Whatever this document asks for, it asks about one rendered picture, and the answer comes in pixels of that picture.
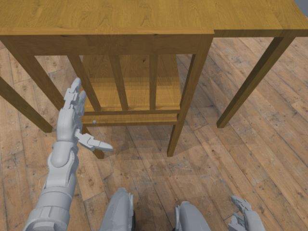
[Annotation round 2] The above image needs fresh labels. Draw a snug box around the robot left hand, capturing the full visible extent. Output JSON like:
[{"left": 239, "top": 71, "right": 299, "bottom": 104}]
[{"left": 56, "top": 77, "right": 113, "bottom": 152}]

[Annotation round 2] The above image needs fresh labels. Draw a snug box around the robot right thigh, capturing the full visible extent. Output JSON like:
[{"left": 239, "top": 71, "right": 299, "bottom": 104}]
[{"left": 174, "top": 204, "right": 211, "bottom": 231}]

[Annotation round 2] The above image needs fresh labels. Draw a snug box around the robot thigh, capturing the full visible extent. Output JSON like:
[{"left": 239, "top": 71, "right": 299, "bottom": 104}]
[
  {"left": 174, "top": 204, "right": 211, "bottom": 231},
  {"left": 99, "top": 192, "right": 134, "bottom": 231}
]

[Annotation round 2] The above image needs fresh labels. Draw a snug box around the robot right hand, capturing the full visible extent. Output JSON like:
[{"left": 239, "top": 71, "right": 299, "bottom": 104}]
[{"left": 228, "top": 195, "right": 266, "bottom": 231}]

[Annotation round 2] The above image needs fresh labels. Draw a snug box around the table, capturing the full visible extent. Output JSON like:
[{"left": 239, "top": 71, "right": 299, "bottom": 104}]
[{"left": 0, "top": 0, "right": 308, "bottom": 133}]

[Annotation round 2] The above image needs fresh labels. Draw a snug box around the left robot forearm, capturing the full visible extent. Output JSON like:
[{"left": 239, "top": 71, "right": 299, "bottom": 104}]
[{"left": 23, "top": 141, "right": 79, "bottom": 231}]

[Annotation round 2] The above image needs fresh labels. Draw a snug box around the robot left thigh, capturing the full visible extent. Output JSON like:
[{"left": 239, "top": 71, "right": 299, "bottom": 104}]
[{"left": 99, "top": 192, "right": 134, "bottom": 231}]

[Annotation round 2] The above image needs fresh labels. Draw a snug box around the chair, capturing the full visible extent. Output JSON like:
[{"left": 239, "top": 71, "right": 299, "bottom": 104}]
[{"left": 0, "top": 26, "right": 215, "bottom": 159}]

